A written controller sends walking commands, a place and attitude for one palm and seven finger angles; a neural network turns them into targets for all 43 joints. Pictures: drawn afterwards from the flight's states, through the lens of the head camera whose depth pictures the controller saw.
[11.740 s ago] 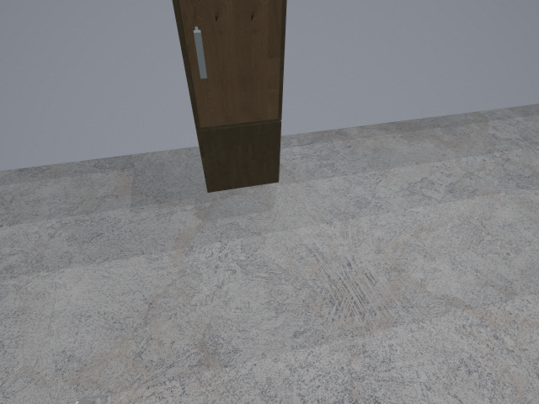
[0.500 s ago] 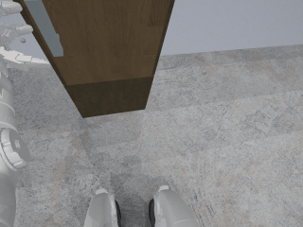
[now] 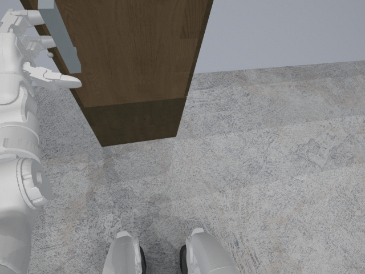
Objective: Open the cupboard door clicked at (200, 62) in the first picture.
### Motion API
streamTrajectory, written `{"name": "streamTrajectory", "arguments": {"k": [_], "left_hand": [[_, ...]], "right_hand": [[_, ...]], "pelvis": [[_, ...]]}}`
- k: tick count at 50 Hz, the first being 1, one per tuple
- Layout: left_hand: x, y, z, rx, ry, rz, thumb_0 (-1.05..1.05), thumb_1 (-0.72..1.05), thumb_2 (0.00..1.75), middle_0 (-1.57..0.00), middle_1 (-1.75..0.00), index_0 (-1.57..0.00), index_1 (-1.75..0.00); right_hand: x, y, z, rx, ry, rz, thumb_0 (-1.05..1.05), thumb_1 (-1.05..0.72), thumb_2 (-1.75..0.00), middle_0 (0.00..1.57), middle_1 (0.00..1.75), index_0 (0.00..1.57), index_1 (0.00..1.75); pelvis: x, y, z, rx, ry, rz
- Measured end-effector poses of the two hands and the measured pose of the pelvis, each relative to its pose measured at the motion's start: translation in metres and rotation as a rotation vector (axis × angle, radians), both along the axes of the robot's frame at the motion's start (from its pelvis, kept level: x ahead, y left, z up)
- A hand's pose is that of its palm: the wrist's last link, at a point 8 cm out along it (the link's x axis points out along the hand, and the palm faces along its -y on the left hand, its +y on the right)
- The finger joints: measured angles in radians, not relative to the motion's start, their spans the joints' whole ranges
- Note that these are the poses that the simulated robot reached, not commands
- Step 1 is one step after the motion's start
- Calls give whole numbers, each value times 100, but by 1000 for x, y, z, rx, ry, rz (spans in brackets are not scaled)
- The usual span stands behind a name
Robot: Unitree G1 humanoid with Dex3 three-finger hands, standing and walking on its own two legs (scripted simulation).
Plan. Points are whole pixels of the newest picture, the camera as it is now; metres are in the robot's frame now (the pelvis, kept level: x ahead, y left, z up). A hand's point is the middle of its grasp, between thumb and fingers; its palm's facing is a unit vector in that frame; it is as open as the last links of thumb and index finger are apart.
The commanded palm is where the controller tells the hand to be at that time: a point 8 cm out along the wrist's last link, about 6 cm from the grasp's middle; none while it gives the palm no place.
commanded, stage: slide the fingers in behind the handle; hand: left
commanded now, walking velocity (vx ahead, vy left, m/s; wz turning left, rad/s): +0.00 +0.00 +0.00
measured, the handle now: (63, 33) +0.60 +0.19 +0.07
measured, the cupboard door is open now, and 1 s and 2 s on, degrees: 0 0 0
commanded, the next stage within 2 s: close the thumb around the handle in 1.10 s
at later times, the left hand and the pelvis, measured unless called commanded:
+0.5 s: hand (74, 51) +0.55 +0.16 +0.08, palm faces +0.09 -1.00 -0.02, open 14.0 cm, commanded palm +0.52 +0.20 +0.07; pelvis +0.00 +0.00 +0.00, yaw +0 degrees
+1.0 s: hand (77, 52) +0.55 +0.16 +0.08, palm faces +0.11 -0.99 -0.02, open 14.2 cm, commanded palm +0.53 +0.19 +0.07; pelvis +0.00 -0.01 +0.00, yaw +1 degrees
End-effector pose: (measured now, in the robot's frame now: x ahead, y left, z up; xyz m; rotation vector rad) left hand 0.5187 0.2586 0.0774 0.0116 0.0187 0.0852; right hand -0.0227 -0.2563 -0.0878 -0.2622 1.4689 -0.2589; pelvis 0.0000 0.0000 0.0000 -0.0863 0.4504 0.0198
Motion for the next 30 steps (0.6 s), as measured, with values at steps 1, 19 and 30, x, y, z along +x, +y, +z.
{"name": "streamTrajectory", "arguments": {"k": [1, 19, 30], "left_hand": [[0, -2, 0, -2, -1, -1, -1, -50, 30, -30, -120, -30, -120], [7, -35, -1, 3, -3, -1, -1, -50, 30, -30, -120, -30, -120], [6, -46, 1, 7, -6, 10, -1, -50, 30, -30, -120, -30, -120]], "right_hand": [[0, 0, -1, 2, -1, 2, 0, -91, -90, 21, 30, 20, 30], [-5, 4, -7, 34, 3, -8, 0, -91, -90, 21, 30, 20, 30], [-9, 0, -7, 47, 14, -19, 0, -91, -90, 21, 30, 20, 30]], "pelvis": [[0, 0, 0, 0, 0, 1], [0, -2, -2, 9, 2, 0], [1, -7, -1, 17, 0, -2]]}}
